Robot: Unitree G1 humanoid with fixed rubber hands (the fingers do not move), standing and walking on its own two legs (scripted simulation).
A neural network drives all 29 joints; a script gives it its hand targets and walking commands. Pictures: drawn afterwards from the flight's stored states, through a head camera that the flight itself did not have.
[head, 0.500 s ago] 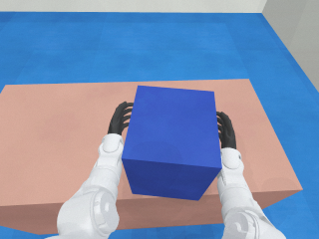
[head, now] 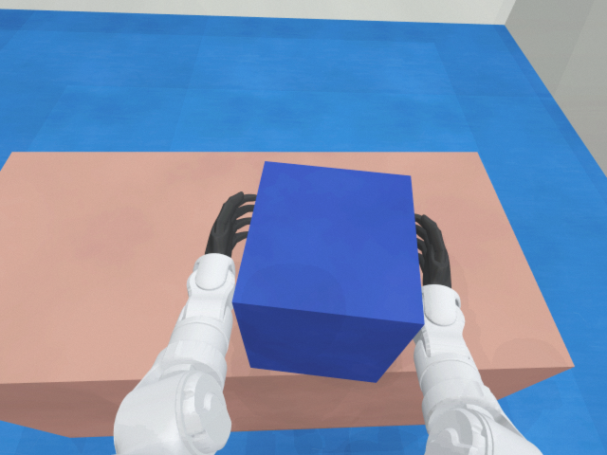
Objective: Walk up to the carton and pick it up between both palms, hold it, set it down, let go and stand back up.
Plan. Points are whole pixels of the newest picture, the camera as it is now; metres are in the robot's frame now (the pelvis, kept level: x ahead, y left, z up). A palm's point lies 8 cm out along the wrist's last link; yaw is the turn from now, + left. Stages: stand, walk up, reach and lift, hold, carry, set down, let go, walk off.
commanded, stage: reach and lift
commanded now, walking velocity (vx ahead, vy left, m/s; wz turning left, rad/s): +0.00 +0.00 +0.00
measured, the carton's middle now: (324, 279) +0.38 +0.01 -0.02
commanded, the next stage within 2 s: none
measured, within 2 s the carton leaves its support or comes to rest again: leaves its support in 0.92 s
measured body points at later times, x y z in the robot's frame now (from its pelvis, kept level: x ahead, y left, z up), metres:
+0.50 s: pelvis +0.00 +0.00 +0.00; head +0.07 +0.03 +0.44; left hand +0.41 +0.15 +0.02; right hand +0.38 -0.14 +0.02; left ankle +0.00 +0.11 -0.75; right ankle -0.03 -0.12 -0.75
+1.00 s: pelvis -0.01 +0.00 +0.00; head +0.05 +0.03 +0.45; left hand +0.39 +0.16 +0.02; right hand +0.38 -0.13 +0.03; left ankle +0.00 +0.11 -0.75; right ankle -0.03 -0.12 -0.75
